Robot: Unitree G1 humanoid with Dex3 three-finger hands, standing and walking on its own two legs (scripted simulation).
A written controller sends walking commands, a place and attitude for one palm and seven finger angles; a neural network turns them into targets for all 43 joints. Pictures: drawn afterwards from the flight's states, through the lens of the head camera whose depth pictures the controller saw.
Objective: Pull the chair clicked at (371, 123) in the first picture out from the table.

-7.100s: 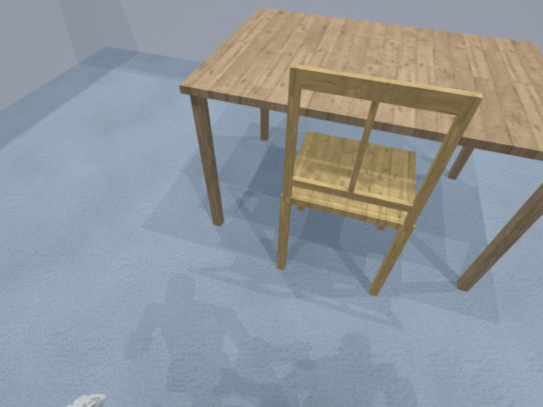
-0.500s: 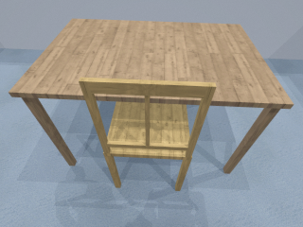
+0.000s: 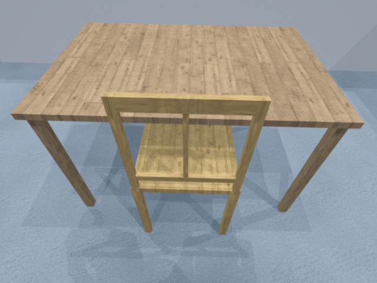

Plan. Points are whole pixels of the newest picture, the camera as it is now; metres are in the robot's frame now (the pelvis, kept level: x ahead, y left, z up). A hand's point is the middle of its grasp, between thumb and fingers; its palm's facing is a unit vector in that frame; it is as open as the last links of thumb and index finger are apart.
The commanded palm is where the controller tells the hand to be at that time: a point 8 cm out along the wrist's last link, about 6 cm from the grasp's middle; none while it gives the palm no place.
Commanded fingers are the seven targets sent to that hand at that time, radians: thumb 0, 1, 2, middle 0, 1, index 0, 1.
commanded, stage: look again from close up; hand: left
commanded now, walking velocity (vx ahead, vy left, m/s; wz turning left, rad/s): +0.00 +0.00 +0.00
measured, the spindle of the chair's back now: (185, 148) +0.51 +0.03 -0.07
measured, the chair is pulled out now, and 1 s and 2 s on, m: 0.00 0.00 0.00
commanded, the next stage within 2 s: shuffle to correct the standing spot in 1.00 s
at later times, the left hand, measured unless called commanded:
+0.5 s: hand out of the picture +0.01 +0.20 -0.17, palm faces +0.02 -0.98 -0.18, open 7.4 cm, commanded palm none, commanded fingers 0.00 0.90 0.90 -0.20 -0.30 -0.20 -0.30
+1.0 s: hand out of the picture +0.02 +0.18 -0.17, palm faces +0.02 -0.99 -0.16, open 7.4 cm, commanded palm none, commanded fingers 0.00 0.90 0.90 -0.20 -0.30 -0.20 -0.30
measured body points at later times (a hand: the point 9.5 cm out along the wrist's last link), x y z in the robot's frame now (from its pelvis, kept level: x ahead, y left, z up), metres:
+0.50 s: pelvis +0.01 +0.03 +0.01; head +0.02 +0.03 +0.46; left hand +0.01 +0.25 -0.15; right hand +0.01 -0.19 -0.15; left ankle +0.00 +0.12 -0.73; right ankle +0.02 -0.11 -0.73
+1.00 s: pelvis +0.02 +0.02 +0.01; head +0.03 +0.03 +0.46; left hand +0.02 +0.24 -0.16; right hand +0.01 -0.19 -0.15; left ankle +0.00 +0.12 -0.73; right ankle +0.02 -0.11 -0.73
